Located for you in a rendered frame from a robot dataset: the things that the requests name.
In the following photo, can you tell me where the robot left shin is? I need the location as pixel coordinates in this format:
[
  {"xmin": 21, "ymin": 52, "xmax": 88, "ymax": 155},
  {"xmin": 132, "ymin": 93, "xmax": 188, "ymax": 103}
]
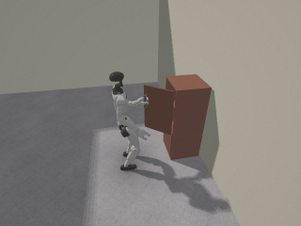
[{"xmin": 126, "ymin": 136, "xmax": 138, "ymax": 153}]

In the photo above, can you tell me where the handle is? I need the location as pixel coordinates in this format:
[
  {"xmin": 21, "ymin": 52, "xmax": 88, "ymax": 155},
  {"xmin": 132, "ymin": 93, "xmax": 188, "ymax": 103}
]
[{"xmin": 144, "ymin": 93, "xmax": 148, "ymax": 109}]

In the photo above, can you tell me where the left robot hand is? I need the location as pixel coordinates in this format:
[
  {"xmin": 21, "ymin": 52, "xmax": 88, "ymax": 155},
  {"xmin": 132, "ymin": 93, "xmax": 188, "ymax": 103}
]
[{"xmin": 137, "ymin": 97, "xmax": 149, "ymax": 105}]

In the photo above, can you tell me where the robot right upper arm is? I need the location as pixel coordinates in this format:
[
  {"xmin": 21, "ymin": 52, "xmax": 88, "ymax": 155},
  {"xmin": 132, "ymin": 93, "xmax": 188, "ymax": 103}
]
[{"xmin": 116, "ymin": 95, "xmax": 125, "ymax": 122}]

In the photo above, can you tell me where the right robot hand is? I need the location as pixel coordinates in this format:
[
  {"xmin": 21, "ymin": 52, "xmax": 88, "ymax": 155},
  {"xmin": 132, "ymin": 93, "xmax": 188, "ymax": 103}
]
[{"xmin": 137, "ymin": 129, "xmax": 151, "ymax": 140}]

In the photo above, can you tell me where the robot head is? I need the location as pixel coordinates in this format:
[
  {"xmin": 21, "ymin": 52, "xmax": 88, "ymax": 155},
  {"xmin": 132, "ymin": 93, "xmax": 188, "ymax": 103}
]
[{"xmin": 109, "ymin": 72, "xmax": 124, "ymax": 95}]

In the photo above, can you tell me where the left robot forearm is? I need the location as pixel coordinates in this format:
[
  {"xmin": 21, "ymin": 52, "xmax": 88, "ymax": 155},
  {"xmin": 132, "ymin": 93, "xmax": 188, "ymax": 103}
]
[{"xmin": 127, "ymin": 101, "xmax": 138, "ymax": 107}]

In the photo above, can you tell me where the cupboard door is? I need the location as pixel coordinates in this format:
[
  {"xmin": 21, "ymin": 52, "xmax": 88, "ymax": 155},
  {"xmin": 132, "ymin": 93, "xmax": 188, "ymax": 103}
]
[{"xmin": 144, "ymin": 85, "xmax": 175, "ymax": 135}]

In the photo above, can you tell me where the right robot forearm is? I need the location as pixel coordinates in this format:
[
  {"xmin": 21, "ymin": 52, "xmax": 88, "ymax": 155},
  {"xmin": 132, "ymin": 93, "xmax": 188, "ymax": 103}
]
[{"xmin": 119, "ymin": 118, "xmax": 140, "ymax": 133}]

